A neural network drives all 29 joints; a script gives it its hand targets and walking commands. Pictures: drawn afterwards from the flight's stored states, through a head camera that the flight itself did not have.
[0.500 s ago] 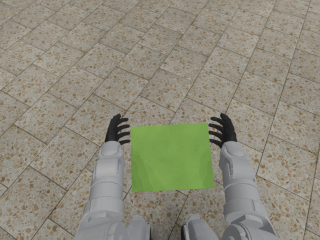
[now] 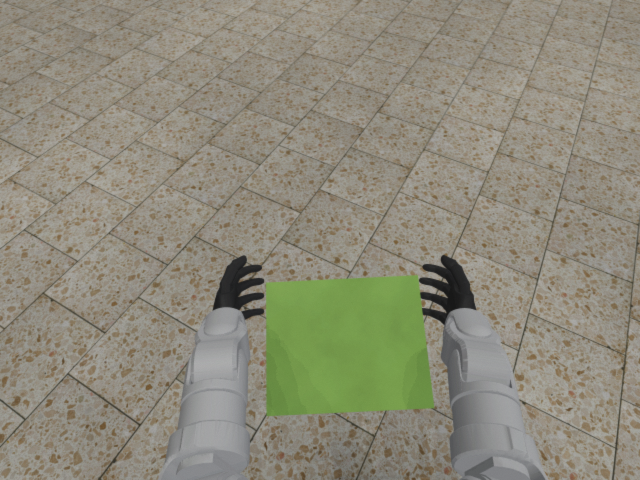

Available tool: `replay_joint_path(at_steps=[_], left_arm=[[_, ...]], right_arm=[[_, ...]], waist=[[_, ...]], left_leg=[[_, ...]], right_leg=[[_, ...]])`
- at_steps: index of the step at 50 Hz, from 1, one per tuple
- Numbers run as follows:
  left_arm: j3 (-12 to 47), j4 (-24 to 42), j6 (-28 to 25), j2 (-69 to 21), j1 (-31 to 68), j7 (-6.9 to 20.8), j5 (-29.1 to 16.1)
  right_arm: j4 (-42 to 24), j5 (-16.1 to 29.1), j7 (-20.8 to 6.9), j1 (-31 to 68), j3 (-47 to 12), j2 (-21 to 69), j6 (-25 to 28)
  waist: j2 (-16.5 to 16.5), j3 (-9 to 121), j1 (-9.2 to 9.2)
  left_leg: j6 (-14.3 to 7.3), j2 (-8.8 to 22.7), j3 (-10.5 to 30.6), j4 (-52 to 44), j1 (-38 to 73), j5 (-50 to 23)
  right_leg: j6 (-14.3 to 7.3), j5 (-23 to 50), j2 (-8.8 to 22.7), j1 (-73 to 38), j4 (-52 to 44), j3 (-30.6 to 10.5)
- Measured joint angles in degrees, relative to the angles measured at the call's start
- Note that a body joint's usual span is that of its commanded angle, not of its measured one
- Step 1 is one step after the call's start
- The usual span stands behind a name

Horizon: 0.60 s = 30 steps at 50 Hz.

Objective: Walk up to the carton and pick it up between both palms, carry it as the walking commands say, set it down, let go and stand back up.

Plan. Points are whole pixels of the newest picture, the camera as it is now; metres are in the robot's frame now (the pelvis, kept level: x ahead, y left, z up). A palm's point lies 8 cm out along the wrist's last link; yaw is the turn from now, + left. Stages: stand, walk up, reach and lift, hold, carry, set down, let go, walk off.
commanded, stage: reach and lift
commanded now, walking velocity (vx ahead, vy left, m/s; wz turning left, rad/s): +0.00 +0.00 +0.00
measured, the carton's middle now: (343, 344) +0.33 -0.02 -0.11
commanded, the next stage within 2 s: hold in 1.96 s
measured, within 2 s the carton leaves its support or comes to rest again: neither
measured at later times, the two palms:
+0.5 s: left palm (215, 302) +0.33 +0.13 +0.06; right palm (479, 304) +0.31 -0.17 +0.06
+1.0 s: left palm (206, 296) +0.32 +0.14 +0.09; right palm (482, 298) +0.31 -0.16 +0.08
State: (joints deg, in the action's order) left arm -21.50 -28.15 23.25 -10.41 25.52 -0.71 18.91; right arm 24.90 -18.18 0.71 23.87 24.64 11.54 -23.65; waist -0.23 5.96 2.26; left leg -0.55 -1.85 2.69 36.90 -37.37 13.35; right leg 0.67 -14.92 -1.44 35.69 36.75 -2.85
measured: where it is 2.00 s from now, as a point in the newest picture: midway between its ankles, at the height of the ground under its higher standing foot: outside the picture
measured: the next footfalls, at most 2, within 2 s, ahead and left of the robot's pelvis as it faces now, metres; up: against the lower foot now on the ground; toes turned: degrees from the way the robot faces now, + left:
none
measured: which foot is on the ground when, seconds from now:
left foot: down 0.00-1.00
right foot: down 0.00-1.00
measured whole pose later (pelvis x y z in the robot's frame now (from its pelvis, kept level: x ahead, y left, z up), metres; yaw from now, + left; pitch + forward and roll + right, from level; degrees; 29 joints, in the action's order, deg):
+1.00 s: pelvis +0.01 +0.00 +0.03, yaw +0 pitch -8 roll +0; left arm -17.2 -20.3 41.7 -10.7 21.8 -0.5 20.5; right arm 19.4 -19.4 1.0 20.4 17.9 10.2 -42.7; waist -0.6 -0.6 0.9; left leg -0.6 -1.6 2.4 21.1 -2.8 10.3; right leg 0.3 -11.8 -0.9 1.5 21.3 -3.7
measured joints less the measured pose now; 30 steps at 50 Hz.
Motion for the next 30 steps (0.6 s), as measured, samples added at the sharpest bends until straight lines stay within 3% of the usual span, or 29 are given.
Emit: replay_joint_path(at_steps=[30], left_arm=[[4.4,5.7,13.6,0.0,-4.5,0.6,-0.1]], right_arm=[[-4.6,0.3,0.7,-4.7,-6.0,-1.7,-14.5]], waist=[[-0.4,-5.4,-0.49]], left_leg=[[-0.1,0.0,0.4,-13.5,30.3,-2.5]], right_leg=[[-0.4,2.5,0.6,-30.3,-13.6,0.0]])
